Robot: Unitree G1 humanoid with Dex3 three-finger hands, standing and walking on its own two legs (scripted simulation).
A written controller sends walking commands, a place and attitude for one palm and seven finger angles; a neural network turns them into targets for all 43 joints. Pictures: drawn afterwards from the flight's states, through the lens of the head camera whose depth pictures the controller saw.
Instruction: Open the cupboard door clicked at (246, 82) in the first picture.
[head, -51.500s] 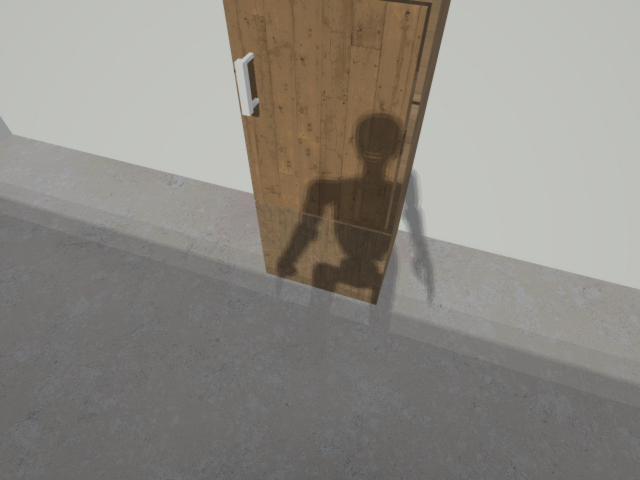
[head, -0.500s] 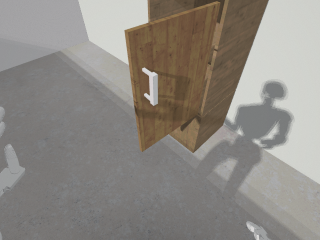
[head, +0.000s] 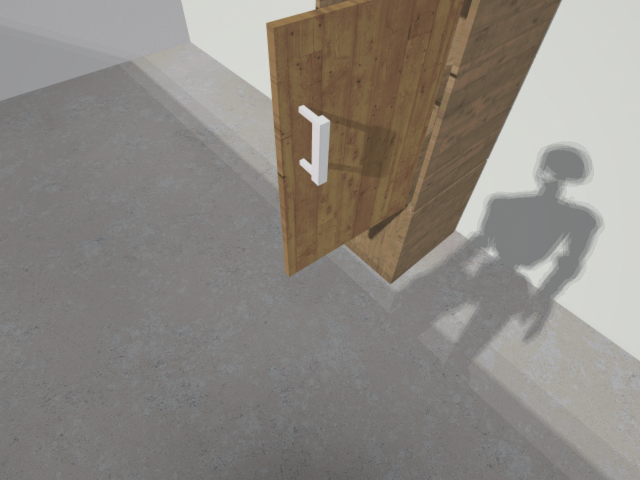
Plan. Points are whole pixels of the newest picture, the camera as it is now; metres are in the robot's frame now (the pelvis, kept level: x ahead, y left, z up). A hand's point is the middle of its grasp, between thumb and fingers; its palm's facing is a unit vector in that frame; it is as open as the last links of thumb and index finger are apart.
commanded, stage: let the arm hang, fingers relaxed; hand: left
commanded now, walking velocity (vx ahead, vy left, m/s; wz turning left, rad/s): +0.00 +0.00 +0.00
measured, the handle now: (312, 146) +0.61 +0.06 +0.06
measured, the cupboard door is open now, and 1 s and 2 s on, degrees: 86 86 86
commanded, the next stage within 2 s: look to check the result in 0.70 s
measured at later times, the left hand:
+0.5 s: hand out of the picture -0.01 +0.19 -0.17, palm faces +0.00 -0.98 -0.19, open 7.4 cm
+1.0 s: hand out of the picture +0.00 +0.21 -0.16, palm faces -0.01 -0.97 -0.22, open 7.4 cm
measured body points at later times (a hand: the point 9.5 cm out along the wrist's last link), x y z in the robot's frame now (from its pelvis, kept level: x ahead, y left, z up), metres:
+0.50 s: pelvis -0.01 +0.02 +0.01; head -0.01 +0.01 +0.46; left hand +0.00 +0.24 -0.15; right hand -0.03 -0.19 -0.16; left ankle +0.04 +0.13 -0.73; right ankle -0.02 -0.08 -0.73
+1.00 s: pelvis +0.00 +0.02 +0.01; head +0.01 +0.02 +0.46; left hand +0.00 +0.26 -0.15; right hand -0.01 -0.20 -0.15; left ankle +0.04 +0.13 -0.73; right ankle -0.02 -0.08 -0.73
